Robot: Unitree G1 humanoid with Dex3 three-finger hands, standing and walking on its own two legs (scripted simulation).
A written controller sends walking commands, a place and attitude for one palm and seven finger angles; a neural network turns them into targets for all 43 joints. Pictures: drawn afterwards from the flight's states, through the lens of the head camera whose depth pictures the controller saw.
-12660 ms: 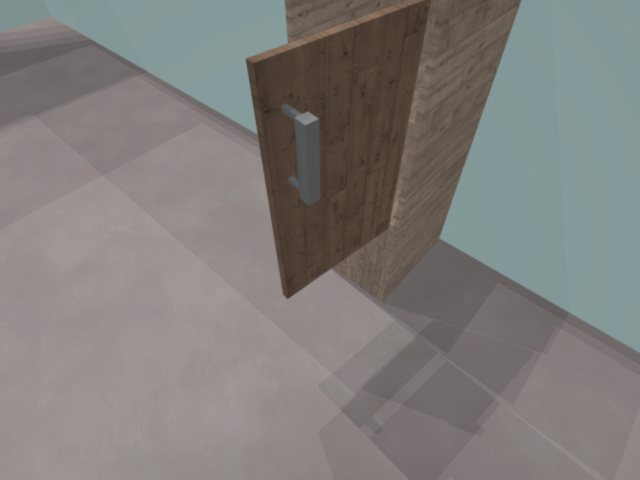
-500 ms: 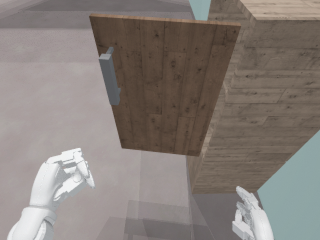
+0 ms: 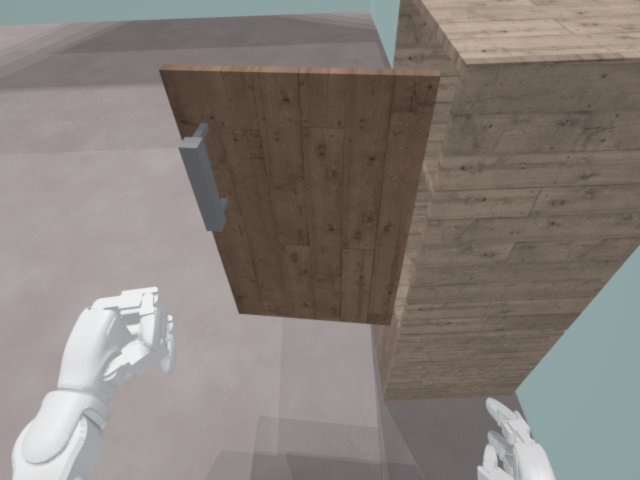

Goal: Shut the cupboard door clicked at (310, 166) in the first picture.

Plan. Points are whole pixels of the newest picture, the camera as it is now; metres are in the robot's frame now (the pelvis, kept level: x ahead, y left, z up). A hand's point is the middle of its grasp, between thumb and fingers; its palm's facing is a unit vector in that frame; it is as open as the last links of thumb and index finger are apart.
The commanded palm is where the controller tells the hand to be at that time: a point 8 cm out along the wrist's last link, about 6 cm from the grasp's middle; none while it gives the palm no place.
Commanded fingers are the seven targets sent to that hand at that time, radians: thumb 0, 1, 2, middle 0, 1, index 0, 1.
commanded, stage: raise the hand and make a fist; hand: left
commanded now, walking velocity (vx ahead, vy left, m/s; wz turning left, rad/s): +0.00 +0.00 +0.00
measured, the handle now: (209, 178) +0.51 +0.22 +0.11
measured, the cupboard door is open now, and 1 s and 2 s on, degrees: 82 82 82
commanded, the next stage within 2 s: bring the fist close to the handle in 0.20 s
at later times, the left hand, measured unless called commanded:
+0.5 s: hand (165, 328) +0.25 +0.19 +0.11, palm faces +0.01 -1.00 -0.06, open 3.1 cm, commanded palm +0.23 +0.24 +0.11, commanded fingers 0.00 0.90 0.90 -1.30 -1.50 -1.30 -1.50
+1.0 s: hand (185, 256) +0.35 +0.20 +0.12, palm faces +0.00 -1.00 -0.03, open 3.1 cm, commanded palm +0.33 +0.25 +0.11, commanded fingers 0.00 0.90 0.90 -1.30 -1.50 -1.30 -1.50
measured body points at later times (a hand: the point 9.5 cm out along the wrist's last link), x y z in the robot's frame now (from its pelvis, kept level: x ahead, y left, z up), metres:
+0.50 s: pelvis -0.01 +0.00 +0.00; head +0.00 -0.02 +0.45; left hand +0.24 +0.24 +0.12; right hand +0.17 -0.23 -0.08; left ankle +0.00 +0.13 -0.72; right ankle -0.01 -0.10 -0.72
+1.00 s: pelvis +0.00 +0.01 +0.00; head +0.01 -0.01 +0.45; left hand +0.34 +0.26 +0.12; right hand +0.14 -0.24 -0.09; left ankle +0.00 +0.13 -0.72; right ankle -0.01 -0.10 -0.72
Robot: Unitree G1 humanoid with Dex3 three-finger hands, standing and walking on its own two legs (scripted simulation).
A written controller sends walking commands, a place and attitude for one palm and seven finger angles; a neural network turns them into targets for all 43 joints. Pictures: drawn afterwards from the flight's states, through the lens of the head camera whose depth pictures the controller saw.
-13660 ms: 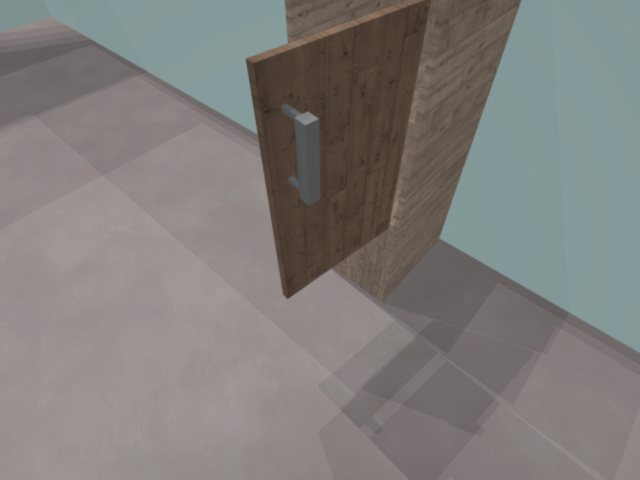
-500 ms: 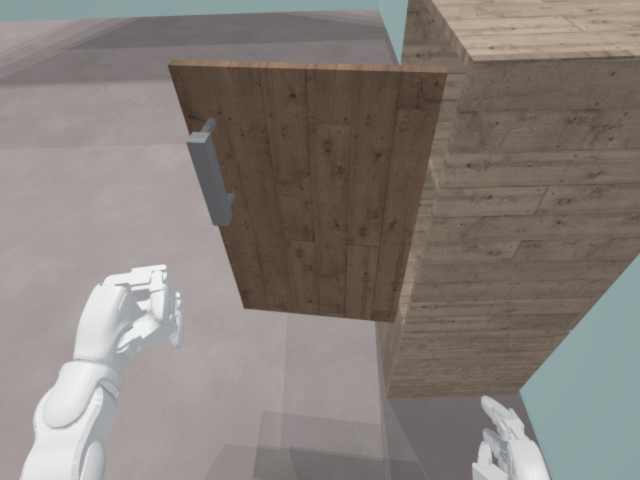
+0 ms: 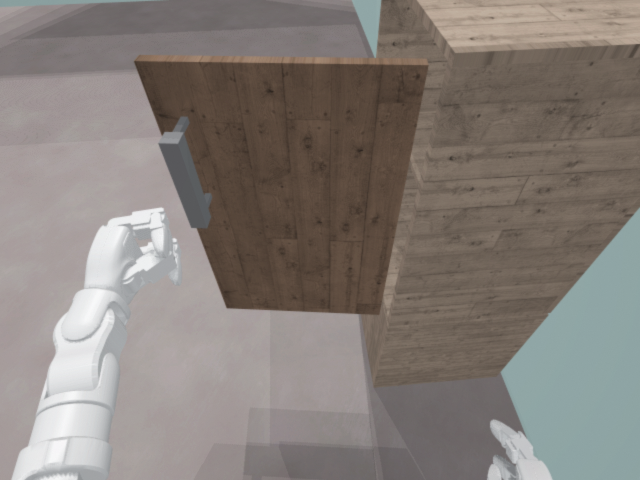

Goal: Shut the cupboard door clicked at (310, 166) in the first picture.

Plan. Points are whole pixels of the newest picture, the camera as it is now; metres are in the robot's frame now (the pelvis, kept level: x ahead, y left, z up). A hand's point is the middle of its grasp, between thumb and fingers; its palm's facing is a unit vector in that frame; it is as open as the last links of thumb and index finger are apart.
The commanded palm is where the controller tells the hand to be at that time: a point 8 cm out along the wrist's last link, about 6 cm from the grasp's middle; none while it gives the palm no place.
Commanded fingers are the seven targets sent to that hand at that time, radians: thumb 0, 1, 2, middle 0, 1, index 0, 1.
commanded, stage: bring the fist close to the handle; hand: left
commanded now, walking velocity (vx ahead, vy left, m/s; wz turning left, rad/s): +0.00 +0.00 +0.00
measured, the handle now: (192, 174) +0.51 +0.22 +0.11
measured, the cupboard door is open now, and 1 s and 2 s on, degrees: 82 82 61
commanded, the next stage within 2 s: push the door shut along its arc in 0.70 s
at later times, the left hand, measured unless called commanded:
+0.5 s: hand (192, 214) +0.41 +0.19 +0.12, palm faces -0.01 -1.00 -0.02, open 3.1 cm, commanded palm +0.38 +0.24 +0.11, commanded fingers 0.00 0.90 0.90 -1.30 -1.50 -1.30 -1.50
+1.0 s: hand (199, 212) +0.42 +0.18 +0.12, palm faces -0.03 -1.00 -0.03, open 3.1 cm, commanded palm +0.41 +0.24 +0.11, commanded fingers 0.00 0.90 0.90 -1.30 -1.50 -1.30 -1.50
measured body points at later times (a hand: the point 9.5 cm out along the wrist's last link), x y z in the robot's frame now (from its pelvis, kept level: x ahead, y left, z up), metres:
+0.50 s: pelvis +0.00 +0.01 +0.00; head +0.04 -0.01 +0.45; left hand +0.41 +0.25 +0.12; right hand +0.08 -0.26 -0.12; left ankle +0.00 +0.12 -0.72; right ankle +0.00 -0.11 -0.72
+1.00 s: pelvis +0.00 +0.00 +0.00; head +0.03 +0.00 +0.45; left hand +0.41 +0.24 +0.12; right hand +0.11 -0.25 -0.11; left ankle +0.00 +0.12 -0.72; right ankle +0.00 -0.11 -0.72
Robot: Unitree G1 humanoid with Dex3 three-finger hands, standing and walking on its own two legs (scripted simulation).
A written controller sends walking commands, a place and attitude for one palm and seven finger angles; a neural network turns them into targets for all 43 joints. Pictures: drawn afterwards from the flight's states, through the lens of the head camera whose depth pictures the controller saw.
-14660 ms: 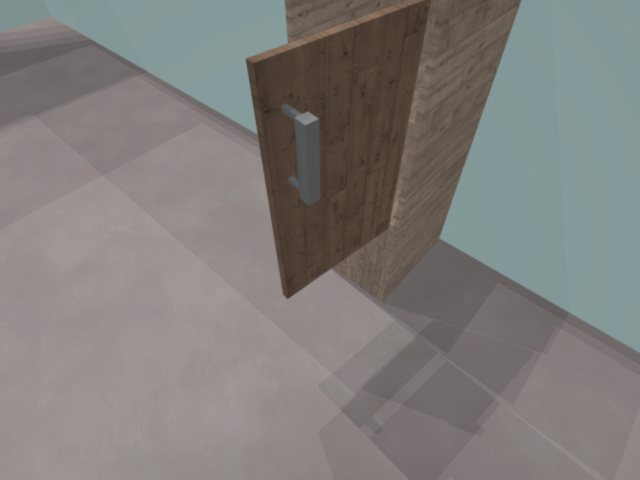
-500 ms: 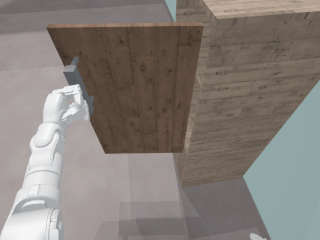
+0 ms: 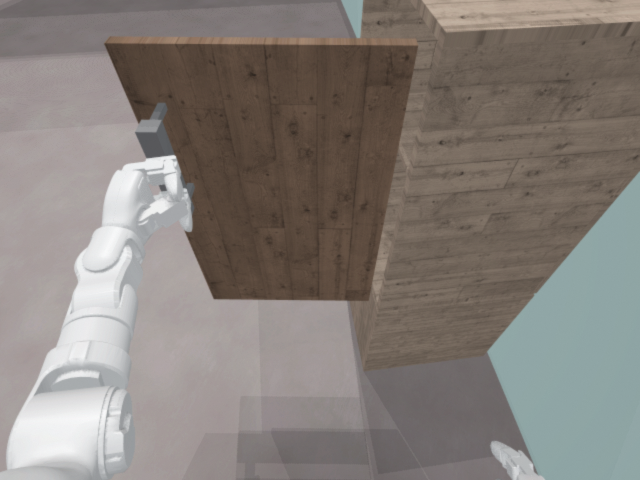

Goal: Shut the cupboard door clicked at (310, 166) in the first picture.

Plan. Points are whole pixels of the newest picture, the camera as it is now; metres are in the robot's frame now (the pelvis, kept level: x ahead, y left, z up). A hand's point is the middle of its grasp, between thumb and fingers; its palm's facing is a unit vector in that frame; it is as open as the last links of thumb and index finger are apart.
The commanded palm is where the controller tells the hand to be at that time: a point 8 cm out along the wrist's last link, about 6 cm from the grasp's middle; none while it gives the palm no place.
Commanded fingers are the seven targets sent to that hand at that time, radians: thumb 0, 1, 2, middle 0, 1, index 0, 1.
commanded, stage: push the door shut along its arc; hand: left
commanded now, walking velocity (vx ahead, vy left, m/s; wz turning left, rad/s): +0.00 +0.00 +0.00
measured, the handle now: (172, 164) +0.51 +0.22 +0.11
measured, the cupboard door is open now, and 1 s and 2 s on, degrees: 82 61 51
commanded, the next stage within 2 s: pull the fist back off the door in 1.68 s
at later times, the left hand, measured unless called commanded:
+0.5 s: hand (184, 169) +0.48 +0.19 +0.13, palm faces -0.15 -0.99 -0.02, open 3.2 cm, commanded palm +0.48 +0.23 +0.11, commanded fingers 0.00 0.90 0.90 -1.30 -1.50 -1.30 -1.50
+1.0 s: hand (211, 141) +0.54 +0.17 +0.12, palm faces -0.25 -0.97 +0.00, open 3.1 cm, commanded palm +0.56 +0.20 +0.11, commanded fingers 0.00 0.90 0.90 -1.30 -1.50 -1.30 -1.50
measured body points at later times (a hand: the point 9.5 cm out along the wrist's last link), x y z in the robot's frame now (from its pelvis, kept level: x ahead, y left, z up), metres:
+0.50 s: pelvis -0.01 +0.00 -0.01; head +0.08 +0.01 +0.43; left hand +0.48 +0.24 +0.13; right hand +0.00 -0.28 -0.13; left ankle +0.01 +0.12 -0.72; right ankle +0.00 -0.11 -0.72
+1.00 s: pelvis +0.00 +0.02 -0.03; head +0.13 +0.03 +0.40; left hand +0.55 +0.22 +0.13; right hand -0.03 -0.25 -0.13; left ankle +0.01 +0.12 -0.72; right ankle +0.00 -0.11 -0.72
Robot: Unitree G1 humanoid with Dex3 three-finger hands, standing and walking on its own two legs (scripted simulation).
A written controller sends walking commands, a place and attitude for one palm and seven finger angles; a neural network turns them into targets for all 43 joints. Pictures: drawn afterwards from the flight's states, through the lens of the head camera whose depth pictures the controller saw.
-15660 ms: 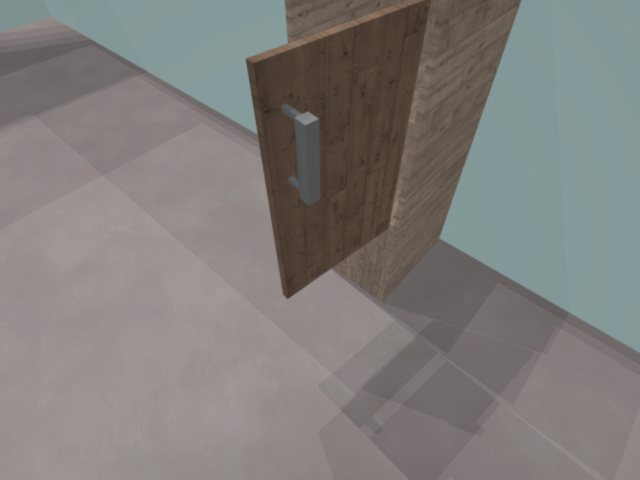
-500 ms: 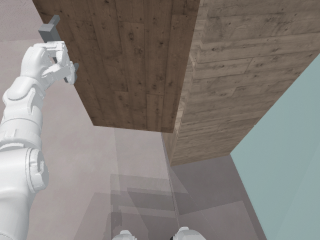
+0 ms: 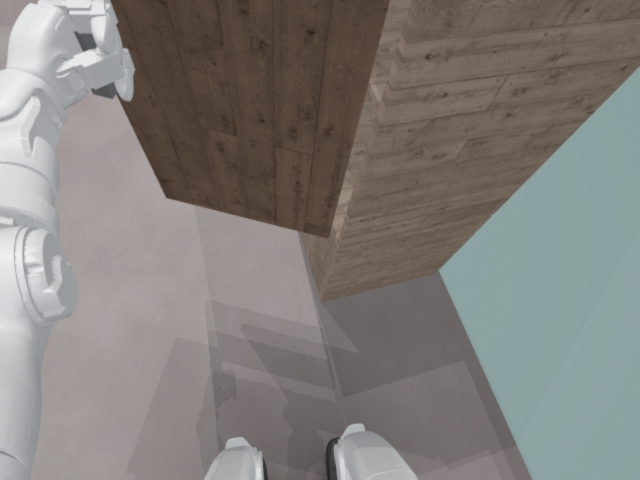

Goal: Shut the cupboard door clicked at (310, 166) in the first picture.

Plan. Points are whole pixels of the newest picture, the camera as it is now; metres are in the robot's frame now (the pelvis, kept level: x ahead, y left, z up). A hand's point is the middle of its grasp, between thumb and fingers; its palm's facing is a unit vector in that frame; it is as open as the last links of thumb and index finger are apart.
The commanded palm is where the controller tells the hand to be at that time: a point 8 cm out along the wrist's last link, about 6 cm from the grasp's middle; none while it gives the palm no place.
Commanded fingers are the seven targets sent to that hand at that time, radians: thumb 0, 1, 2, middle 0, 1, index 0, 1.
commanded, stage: push the door shut along its arc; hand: left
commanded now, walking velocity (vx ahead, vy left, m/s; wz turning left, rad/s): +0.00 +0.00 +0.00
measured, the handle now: (89, 20) +0.63 +0.19 +0.14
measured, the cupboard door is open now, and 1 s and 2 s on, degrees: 61 51 51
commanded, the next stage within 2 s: pull the fist back off the door in 0.68 s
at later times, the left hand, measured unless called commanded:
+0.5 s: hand (175, 29) +0.60 +0.10 +0.15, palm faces -0.37 -0.93 +0.01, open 3.1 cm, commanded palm +0.62 +0.15 +0.14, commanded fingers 0.00 0.90 0.90 -1.30 -1.50 -1.30 -1.50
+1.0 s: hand (190, 14) +0.63 +0.08 +0.15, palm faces +0.06 -1.00 +0.00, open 3.0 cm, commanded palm +0.61 +0.11 +0.14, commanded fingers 0.00 0.90 0.90 -1.30 -1.50 -1.30 -1.50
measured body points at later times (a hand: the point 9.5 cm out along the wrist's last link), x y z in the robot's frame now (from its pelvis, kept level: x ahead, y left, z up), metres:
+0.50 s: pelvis +0.02 -0.01 -0.01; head +0.18 +0.00 +0.41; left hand +0.62 +0.15 +0.15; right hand -0.05 -0.27 -0.10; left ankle +0.01 +0.10 -0.69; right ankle +0.01 -0.13 -0.69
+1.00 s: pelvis +0.01 -0.01 -0.01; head +0.18 +0.00 +0.40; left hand +0.62 +0.14 +0.15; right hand -0.05 -0.26 -0.11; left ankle +0.01 +0.10 -0.69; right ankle +0.01 -0.13 -0.69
